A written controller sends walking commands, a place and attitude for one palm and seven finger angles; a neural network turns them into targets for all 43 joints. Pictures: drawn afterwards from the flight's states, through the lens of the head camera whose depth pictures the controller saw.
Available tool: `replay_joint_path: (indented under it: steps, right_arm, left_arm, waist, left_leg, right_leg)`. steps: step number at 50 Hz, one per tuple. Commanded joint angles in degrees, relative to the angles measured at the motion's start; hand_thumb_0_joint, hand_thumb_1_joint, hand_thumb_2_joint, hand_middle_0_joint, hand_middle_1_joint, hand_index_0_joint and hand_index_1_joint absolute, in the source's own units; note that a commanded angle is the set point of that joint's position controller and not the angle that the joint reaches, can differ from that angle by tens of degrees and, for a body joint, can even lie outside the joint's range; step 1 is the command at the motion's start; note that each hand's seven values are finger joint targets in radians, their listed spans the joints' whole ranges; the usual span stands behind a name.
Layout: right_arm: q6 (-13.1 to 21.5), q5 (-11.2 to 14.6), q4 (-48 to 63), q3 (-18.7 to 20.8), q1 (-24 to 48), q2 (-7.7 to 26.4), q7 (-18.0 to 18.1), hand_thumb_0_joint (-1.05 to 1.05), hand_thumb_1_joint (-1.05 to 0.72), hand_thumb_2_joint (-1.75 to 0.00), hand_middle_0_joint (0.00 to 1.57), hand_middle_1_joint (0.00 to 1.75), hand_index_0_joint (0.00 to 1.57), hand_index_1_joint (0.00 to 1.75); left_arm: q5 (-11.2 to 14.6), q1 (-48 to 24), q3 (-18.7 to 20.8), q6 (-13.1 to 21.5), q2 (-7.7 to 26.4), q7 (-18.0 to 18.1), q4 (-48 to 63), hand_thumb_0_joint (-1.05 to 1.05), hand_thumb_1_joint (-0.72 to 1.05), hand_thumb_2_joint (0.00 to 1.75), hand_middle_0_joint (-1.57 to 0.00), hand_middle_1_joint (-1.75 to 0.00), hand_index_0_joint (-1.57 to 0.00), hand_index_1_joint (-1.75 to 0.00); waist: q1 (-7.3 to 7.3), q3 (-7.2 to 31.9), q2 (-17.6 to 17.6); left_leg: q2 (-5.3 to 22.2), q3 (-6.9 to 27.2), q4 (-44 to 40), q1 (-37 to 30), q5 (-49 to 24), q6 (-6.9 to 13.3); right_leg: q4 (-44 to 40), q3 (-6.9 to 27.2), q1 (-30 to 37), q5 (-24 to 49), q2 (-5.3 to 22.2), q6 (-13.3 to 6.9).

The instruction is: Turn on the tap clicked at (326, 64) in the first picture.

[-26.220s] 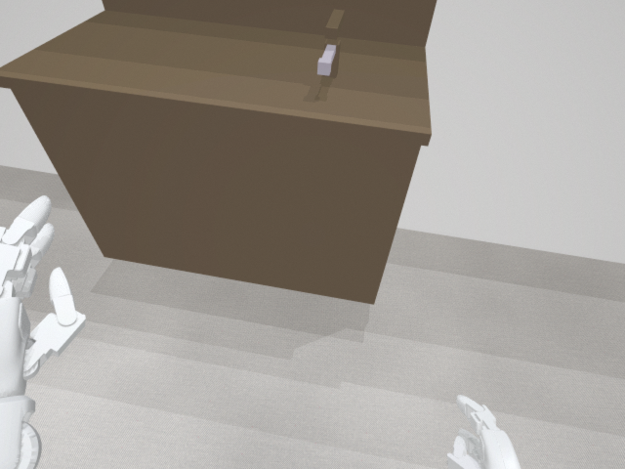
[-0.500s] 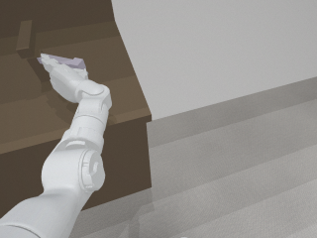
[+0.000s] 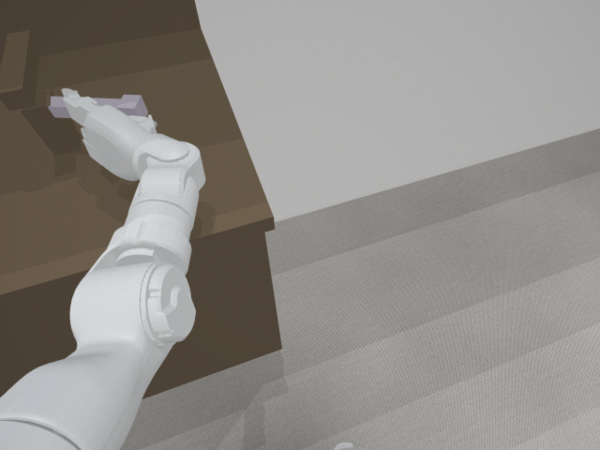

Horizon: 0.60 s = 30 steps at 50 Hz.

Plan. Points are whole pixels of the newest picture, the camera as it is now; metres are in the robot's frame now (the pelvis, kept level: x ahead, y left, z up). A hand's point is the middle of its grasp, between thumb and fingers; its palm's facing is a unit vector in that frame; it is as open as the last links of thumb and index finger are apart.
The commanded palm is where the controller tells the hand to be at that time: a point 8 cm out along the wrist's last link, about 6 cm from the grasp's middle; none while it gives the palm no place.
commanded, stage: push the lever round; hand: left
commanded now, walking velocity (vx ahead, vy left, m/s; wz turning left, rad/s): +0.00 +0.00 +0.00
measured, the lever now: (132, 110) +0.55 +0.19 +0.15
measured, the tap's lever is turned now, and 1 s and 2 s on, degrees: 67 76 76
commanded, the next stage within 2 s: lift the hand up off the lever in 0.16 s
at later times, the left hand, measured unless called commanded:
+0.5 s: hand (153, 115) +0.53 +0.16 +0.14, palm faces +0.77 -0.62 -0.15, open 7.7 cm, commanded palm +0.48 +0.18 +0.15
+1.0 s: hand (146, 108) +0.52 +0.16 +0.16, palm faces +0.77 -0.62 -0.13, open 7.8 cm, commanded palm +0.47 +0.18 +0.17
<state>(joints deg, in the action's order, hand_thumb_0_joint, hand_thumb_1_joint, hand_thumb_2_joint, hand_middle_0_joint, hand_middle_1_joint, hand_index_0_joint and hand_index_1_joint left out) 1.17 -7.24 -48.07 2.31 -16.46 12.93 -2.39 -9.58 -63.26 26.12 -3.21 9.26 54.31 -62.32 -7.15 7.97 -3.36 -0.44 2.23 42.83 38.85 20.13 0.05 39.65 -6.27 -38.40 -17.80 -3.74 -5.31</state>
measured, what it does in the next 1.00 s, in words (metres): stands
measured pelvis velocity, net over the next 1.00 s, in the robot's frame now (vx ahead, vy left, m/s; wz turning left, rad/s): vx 0.01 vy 0.01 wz -0.01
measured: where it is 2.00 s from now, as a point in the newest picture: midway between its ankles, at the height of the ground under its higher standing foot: outside the picture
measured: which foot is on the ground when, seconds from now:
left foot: down 0.00-1.00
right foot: down 0.00-1.00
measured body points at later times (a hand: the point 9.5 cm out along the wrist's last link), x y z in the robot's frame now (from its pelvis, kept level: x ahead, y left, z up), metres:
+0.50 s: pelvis +0.00 +0.01 +0.00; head +0.08 +0.00 +0.44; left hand +0.49 +0.19 +0.16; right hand +0.01 -0.25 -0.14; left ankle +0.00 +0.12 -0.71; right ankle +0.01 -0.06 -0.71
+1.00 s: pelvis +0.01 +0.01 +0.01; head +0.06 +0.00 +0.45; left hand +0.48 +0.19 +0.17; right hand +0.04 -0.24 -0.14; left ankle +0.00 +0.12 -0.71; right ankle +0.01 -0.06 -0.71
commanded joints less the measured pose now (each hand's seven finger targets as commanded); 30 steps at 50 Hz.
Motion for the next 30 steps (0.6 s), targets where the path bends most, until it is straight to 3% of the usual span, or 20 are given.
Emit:
replay_joint_path:
  steps: [1,4,6,8,9,13,14,17,21,24,27,28,30]
  right_arm:
    - [1.34,-0.10,3.21,2.19,-5.12,7.84,0.34,0.00,-0.90,-0.90,0.20,0.30,0.20,0.30]
    - [1.43,-0.22,2.93,2.36,-5.55,8.18,0.33,0.00,-0.90,-0.90,0.20,0.30,0.20,0.30]
    - [1.47,-0.31,3.23,2.33,-5.94,7.89,0.15,0.00,-0.90,-0.90,0.20,0.30,0.20,0.30]
    - [1.47,-0.41,3.09,2.26,-6.52,7.88,-0.01,0.00,-0.90,-0.90,0.20,0.30,0.20,0.30]
    - [1.44,-0.58,2.89,2.46,-6.95,8.12,-0.03,0.00,-0.90,-0.90,0.20,0.30,0.20,0.30]
    - [1.44,-0.33,3.18,2.16,-6.68,8.40,0.05,0.00,-0.90,-0.90,0.20,0.30,0.20,0.30]
    - [1.39,-0.39,2.90,2.24,-6.84,8.61,0.16,0.00,-0.90,-0.90,0.20,0.30,0.20,0.30]
    - [1.49,-0.47,3.60,2.33,-7.31,8.24,-0.05,0.00,-0.90,-0.90,0.20,0.30,0.20,0.30]
    - [1.55,-0.50,3.38,2.20,-7.80,8.28,-0.39,0.00,-0.90,-0.90,0.20,0.30,0.20,0.30]
    - [1.52,-0.46,3.38,2.48,-7.89,8.57,-0.41,0.00,-0.90,-0.90,0.20,0.30,0.20,0.30]
    - [1.71,-0.38,3.52,2.36,-7.36,8.20,-0.56,0.00,-0.90,-0.90,0.20,0.30,0.20,0.30]
    - [1.76,-0.38,3.30,2.52,-7.37,8.32,-0.60,0.00,-0.90,-0.90,0.20,0.30,0.20,0.30]
    - [1.55,-0.25,3.47,2.59,-7.14,8.39,-0.50,0.00,-0.90,-0.90,0.20,0.30,0.20,0.30]
  left_arm:
    - [-2.58,-32.09,-4.73,2.58,8.13,-0.41,11.12,0.00,0.90,0.90,-0.15,-0.15,-0.15,-0.15]
    - [-2.64,-32.46,-2.12,2.83,11.38,-0.06,10.86,0.00,0.90,0.90,-0.15,-0.15,-0.15,-0.15]
    - [-2.52,-32.46,-2.42,3.03,10.87,-0.12,11.66,0.00,0.90,0.90,-0.15,-0.15,-0.15,-0.15]
    - [-2.77,-32.92,-3.41,3.12,9.79,-0.31,11.47,0.00,0.90,0.90,-0.15,-0.15,-0.15,-0.15]
    - [-2.97,-31.23,-1.66,3.08,11.37,-0.15,10.35,0.00,0.90,0.90,-0.15,-0.15,-0.15,-0.15]
    - [-2.90,-33.17,-1.13,2.62,12.86,-0.16,8.63,0.00,0.90,0.90,-0.15,-0.15,-0.15,-0.15]
    - [-3.09,-33.93,-0.70,2.68,13.75,-0.20,9.17,0.00,0.90,0.90,-0.15,-0.15,-0.15,-0.15]
    - [-3.02,-34.22,-1.06,3.19,13.35,-0.19,11.46,0.00,0.90,0.90,-0.15,-0.15,-0.15,-0.15]
    - [-3.05,-33.39,-2.07,3.20,12.03,-0.35,11.00,0.00,0.90,0.90,-0.15,-0.15,-0.15,-0.15]
    - [-2.65,-32.33,-0.83,3.45,13.32,-0.41,12.60,0.00,0.90,0.90,-0.15,-0.15,-0.15,-0.15]
    - [-2.36,-32.77,-2.87,3.44,10.77,-0.58,13.86,0.00,0.90,0.90,-0.15,-0.15,-0.15,-0.15]
    - [-2.37,-31.21,-1.78,2.98,11.49,-0.46,12.18,0.00,0.90,0.90,-0.15,-0.15,-0.15,-0.15]
    - [-2.34,-30.58,-1.27,2.38,12.17,-0.49,12.60,0.00,0.90,0.90,-0.15,-0.15,-0.15,-0.15]
  waist:
    - [-3.24,22.44,3.11]
    - [-2.47,23.61,2.39]
    - [-2.54,25.30,1.80]
    - [-2.89,25.04,1.62]
    - [-2.27,25.25,1.92]
    - [-3.33,23.04,3.87]
    - [-3.12,23.29,2.85]
    - [-2.63,26.39,1.39]
    - [-2.67,25.25,1.01]
    - [-1.78,26.36,0.20]
    - [-2.45,25.19,0.81]
    - [-2.28,24.16,1.98]
    - [-1.79,24.17,0.77]
  left_leg:
    - [-0.08,-0.94,-1.86,-7.50,-13.89,1.70]
    - [-0.19,-0.82,-1.73,-7.49,-13.72,1.74]
    - [-0.15,-0.96,-1.33,-8.05,-15.29,1.73]
    - [-0.02,-0.88,-1.28,-8.61,-16.59,1.53]
    - [0.02,-0.78,-1.19,-8.77,-17.26,1.42]
    - [-0.11,-0.92,-1.47,-4.80,-12.38,1.96]
    - [-0.10,-0.76,-1.53,-5.48,-12.82,1.88]
    - [0.10,-1.01,-1.61,-8.14,-15.77,1.81]
    - [0.46,-0.69,-1.90,-9.51,-17.29,1.47]
    - [0.44,-0.59,-2.12,-10.87,-18.69,1.14]
    - [0.56,-0.82,-2.28,-11.29,-18.76,1.26]
    - [0.57,-0.84,-2.43,-10.49,-17.92,1.34]
    - [0.64,-0.79,-2.96,-11.05,-18.48,1.06]
  right_leg:
    - [-4.95,5.47,15.40,18.38,3.75,5.15]
    - [-5.01,5.70,16.02,18.20,3.75,5.03]
    - [-4.62,5.76,16.75,20.53,3.84,5.21]
    - [-4.22,5.27,16.11,21.15,3.67,5.06]
    - [-3.99,5.03,16.11,21.19,3.46,4.94]
    - [-5.04,6.01,16.26,18.48,3.99,5.47]
    - [-4.97,6.02,16.02,18.39,3.92,5.27]
    - [-4.63,5.54,17.12,20.25,3.52,5.08]
    - [-4.41,4.69,15.74,19.61,2.96,4.74]
    - [-4.59,4.69,17.11,20.41,2.83,4.51]
    - [-4.97,4.53,16.95,20.55,2.73,4.64]
    - [-5.12,4.38,16.95,19.71,2.64,4.65]
    - [-5.10,4.41,17.23,19.50,2.71,4.43]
